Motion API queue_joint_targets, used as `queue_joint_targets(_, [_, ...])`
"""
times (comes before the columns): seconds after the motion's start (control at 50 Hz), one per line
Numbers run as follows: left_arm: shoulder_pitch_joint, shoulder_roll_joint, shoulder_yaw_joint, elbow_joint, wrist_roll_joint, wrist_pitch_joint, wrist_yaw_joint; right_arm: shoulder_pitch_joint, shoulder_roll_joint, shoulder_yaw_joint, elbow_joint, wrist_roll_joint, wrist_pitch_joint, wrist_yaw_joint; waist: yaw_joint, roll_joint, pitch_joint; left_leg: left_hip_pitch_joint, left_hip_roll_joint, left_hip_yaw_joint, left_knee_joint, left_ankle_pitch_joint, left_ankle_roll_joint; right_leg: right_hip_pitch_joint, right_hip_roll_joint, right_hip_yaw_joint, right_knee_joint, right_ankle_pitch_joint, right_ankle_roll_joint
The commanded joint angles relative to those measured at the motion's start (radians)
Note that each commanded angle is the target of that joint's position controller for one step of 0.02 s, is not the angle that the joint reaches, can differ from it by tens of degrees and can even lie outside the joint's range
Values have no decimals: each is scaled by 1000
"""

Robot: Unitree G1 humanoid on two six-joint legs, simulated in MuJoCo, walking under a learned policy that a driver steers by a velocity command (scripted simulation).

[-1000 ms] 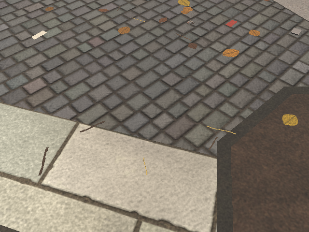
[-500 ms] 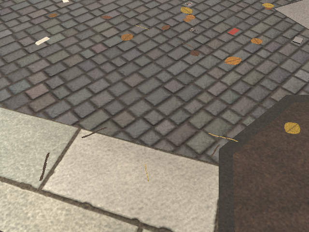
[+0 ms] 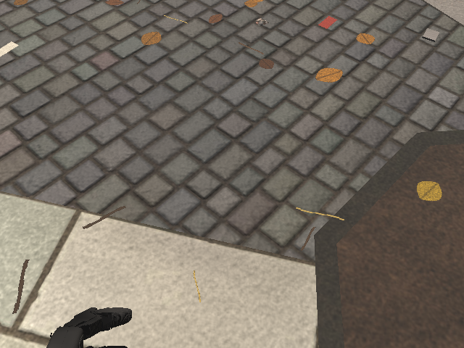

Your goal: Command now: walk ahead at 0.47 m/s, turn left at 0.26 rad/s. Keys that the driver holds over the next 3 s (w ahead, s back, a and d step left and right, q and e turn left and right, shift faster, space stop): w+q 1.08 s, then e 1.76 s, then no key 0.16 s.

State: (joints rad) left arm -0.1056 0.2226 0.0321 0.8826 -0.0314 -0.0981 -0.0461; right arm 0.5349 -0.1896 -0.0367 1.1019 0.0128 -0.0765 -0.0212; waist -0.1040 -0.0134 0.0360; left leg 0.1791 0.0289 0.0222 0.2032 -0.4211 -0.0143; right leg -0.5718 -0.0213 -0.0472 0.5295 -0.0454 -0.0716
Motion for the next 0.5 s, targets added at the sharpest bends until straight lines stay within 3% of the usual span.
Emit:
queue_joint_targets(0.02, [312, 207, 81, 28, -6, -12, 17, -75, -185, -35, -66, -5, 4, -2, 265, 162, -145, -238, 164, -63, 377, 983, 104, 530, 33, -1, 6, -6, -58])
queue_joint_targets(0.04, [498, 295, 103, 57, 13, -5, 33, -70, -138, -18, -100, -27, 2, 2, 308, 29, -315, -484, 85, -31, 707, 599, 71, 861, -200, 255, 28, -89, -113])
queue_joint_targets(0.06, [523, 306, 95, 73, 31, -2, 21, 81, 30, 18, -94, 4, -14, 10, 208, -266, -504, -769, -72, -97, 1034, -140, 31, 1084, -427, 742, -159, -348, -254])
queue_joint_targets(0.08, [460, 202, 70, 63, 26, -5, 19, -9, -88, -13, -94, 38, -31, 8, 229, -185, -377, -850, -24, -184, 1155, -129, 48, 955, -380, 747, -257, -418, -201])
queue_joint_targets(0.1, [363, 150, 54, 49, 19, -11, 22, -107, -135, -31, -130, 53, -37, 3, 205, -139, -205, -907, 23, -146, 1171, -38, 65, 791, -358, 565, -271, -366, -151])
queue_joint_targets(0.12, [285, 122, 45, 39, 22, -20, 19, -147, -131, -35, -136, 43, -36, -8, 168, -43, -129, -856, 73, -132, 1137, 56, 71, 625, -330, 436, -294, -233, -127])
queue_joint_targets(0.14, [250, 95, 41, 47, 32, -26, 14, -158, -117, -46, -136, 26, -26, -15, 138, -22, -81, -800, 101, -128, 1098, 109, 77, 499, -294, 326, -323, -155, -107])
queue_joint_targets(0.16, [240, 84, 39, 59, 45, -30, 14, -126, -87, -48, -135, 25, -10, -13, 104, -60, -72, -736, 126, -136, 1073, 138, 84, 427, -271, 250, -348, -127, -99])
queue_joint_targets(0.2, [241, 76, 40, 76, 42, -32, 21, -126, -57, -53, -150, 32, 17, -10, 80, -75, -36, -731, 141, -129, 1026, 139, 93, 372, -253, 154, -393, -101, -103])
queue_joint_targets(0.26, [256, 114, 49, 87, 43, -34, 42, -232, -80, -62, -210, 20, 39, -9, 76, -52, 22, -840, 154, -136, 942, 230, 75, 356, -261, 67, -436, -53, -116])
queue_joint_targets(0.32, [292, 143, 57, 90, 49, -25, 60, -317, -84, -60, -248, 12, 29, 13, 89, -25, 38, -896, 142, -122, 780, 379, 57, 404, -246, -22, -439, 12, -108])
queue_joint_targets(0.38, [340, 172, 62, 85, 41, -17, 71, -445, -71, -45, -294, 8, 21, 40, 132, -2, 57, -879, 122, -41, 611, 466, 58, 451, -239, -104, -434, 55, -91])
queue_joint_targets(0.46, [426, 202, 73, 95, 22, 9, 73, -564, -74, -34, -364, 11, 23, 70, 170, -1, 82, -911, 93, 22, 482, 397, 85, 616, -277, -154, -364, 144, -75])
queue_joint_targets(0.5, [416, 227, 81, 84, 16, 24, 73, -556, -105, -45, -391, 13, 26, 82, 141, -35, 48, -834, 41, 73, 454, 301, 116, 669, -288, -184, -265, 413, -54])
